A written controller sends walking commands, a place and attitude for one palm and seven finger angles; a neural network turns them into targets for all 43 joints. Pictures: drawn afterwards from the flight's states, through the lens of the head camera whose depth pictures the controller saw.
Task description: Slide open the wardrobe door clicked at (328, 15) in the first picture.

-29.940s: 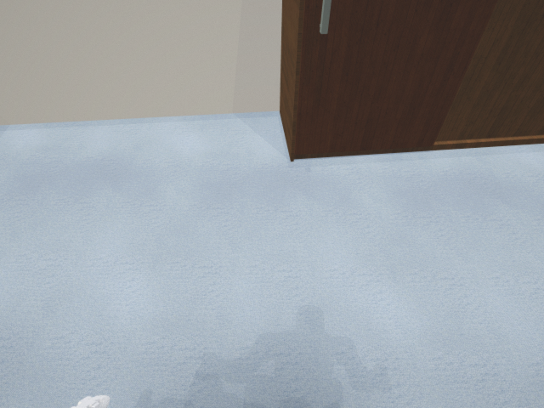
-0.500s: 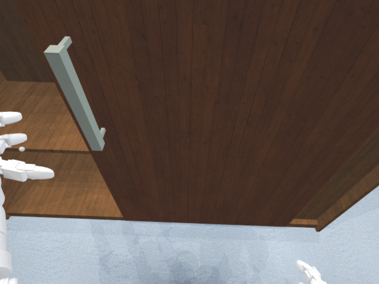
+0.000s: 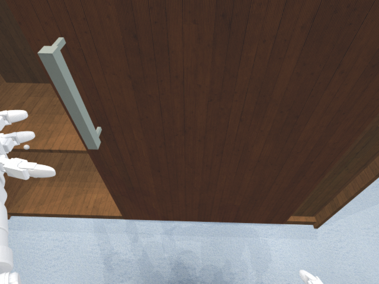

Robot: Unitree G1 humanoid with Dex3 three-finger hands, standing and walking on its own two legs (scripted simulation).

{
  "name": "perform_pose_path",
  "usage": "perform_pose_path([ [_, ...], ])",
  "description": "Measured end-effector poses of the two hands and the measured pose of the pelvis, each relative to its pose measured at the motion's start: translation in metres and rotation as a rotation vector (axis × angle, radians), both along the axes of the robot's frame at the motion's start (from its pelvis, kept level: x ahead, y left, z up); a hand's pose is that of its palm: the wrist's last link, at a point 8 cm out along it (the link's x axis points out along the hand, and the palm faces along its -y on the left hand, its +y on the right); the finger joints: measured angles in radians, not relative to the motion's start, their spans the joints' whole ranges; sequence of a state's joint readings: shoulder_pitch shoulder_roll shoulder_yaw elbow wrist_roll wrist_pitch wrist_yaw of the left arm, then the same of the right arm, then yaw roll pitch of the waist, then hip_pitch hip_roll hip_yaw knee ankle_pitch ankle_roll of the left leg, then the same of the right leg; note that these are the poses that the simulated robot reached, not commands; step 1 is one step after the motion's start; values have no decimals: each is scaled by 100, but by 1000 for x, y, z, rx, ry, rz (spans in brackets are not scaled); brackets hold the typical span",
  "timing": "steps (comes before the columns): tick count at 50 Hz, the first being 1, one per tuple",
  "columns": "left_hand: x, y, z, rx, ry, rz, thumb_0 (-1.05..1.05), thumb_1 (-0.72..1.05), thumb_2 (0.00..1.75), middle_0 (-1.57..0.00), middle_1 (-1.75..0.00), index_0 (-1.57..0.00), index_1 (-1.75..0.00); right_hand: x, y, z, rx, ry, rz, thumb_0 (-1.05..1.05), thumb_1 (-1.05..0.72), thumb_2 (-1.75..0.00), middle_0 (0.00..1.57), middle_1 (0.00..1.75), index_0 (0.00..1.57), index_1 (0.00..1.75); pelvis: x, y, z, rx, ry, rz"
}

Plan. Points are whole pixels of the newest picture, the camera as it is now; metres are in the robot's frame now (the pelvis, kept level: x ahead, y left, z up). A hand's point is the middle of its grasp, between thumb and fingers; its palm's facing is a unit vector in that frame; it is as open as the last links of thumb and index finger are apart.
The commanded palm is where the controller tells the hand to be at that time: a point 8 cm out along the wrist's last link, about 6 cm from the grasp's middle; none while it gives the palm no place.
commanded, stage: draw the hand back to the body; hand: left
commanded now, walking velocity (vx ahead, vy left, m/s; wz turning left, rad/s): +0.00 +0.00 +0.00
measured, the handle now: (79, 100) +0.48 +0.31 +0.12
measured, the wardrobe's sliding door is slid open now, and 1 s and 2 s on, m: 0.64 0.64 0.64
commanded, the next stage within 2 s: step back with the hand held close in 1.52 s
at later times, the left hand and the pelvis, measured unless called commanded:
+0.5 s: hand (12, 180) +0.25 +0.32 +0.14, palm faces +0.25 -0.96 -0.10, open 14.4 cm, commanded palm +0.20 +0.35 +0.15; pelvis -0.01 +0.01 +0.00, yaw +0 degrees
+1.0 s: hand (23, 189) +0.22 +0.27 +0.17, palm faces +0.47 -0.81 -0.35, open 10.2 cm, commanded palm +0.17 +0.30 +0.18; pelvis +0.01 +0.00 +0.01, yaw -3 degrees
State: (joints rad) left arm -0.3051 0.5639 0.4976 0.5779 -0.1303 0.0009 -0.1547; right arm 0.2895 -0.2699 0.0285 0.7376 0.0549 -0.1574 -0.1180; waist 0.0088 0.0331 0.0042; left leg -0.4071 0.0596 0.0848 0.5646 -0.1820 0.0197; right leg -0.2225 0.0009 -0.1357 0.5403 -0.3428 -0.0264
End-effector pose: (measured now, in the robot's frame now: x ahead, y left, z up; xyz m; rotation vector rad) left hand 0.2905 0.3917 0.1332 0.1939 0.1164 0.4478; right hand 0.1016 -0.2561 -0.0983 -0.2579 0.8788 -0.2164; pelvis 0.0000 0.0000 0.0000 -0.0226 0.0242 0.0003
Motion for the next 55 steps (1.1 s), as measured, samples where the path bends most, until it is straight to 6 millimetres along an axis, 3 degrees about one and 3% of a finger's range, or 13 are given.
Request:
perform_pose_path([
  [5,1,-19,5,-125,-109,-233,-2,-54,21,-26,-115,-25,-115,-11,-11,4,-9,-21,-68,1,-90,-90,20,30,20,30,6,0,0,6,-16,-26],
  [10,-15,-19,7,-146,-132,-344,-2,-55,20,-26,-115,-25,-115,-3,-16,15,-17,-119,-84,1,-90,-90,20,30,20,30,7,2,-2,8,-26,-46],
  [16,-47,-17,10,-140,-170,-302,-2,-55,20,-26,-115,-25,-115,26,-4,28,-7,-231,-20,1,-90,-90,20,30,20,30,4,9,-2,3,-45,-36],
  [23,-74,-28,10,-147,-175,-288,-2,-52,22,-25,-113,-25,-113,68,32,45,25,-338,94,1,-90,-90,20,30,20,30,-5,14,1,-3,-80,-5],
  [25,-79,-27,14,-59,-159,-208,-2,-49,24,-26,-111,-25,-111,77,44,50,31,-358,142,1,-90,-90,20,30,20,30,-8,14,3,-6,-89,0],
  [29,-92,-28,20,81,-163,-19,-2,-39,28,-25,-106,-25,-106,84,62,55,64,-369,191,1,-90,-90,20,30,20,30,-10,16,8,-3,-101,-8],
  [33,-104,-37,26,147,-192,59,-2,-26,34,-25,-99,-24,-98,81,69,50,84,-327,203,1,-90,-90,20,30,20,30,-9,16,12,3,-111,-17],
  [38,-109,-48,31,182,-206,81,-1,-10,42,-24,-89,-24,-89,69,62,39,85,-249,184,1,-89,-90,21,30,21,30,-4,14,14,8,-128,-23],
  [45,-112,-70,42,238,-208,28,-1,15,54,-24,-74,-23,-74,56,39,30,78,-201,116,1,-90,-90,21,30,21,30,4,8,15,14,-139,-36],
  [55,-122,-103,51,288,-202,-34,0,51,72,-23,-53,-22,-53,61,5,31,63,-223,61,1,-90,-90,20,30,20,30,14,-8,14,20,-144,-45],
])
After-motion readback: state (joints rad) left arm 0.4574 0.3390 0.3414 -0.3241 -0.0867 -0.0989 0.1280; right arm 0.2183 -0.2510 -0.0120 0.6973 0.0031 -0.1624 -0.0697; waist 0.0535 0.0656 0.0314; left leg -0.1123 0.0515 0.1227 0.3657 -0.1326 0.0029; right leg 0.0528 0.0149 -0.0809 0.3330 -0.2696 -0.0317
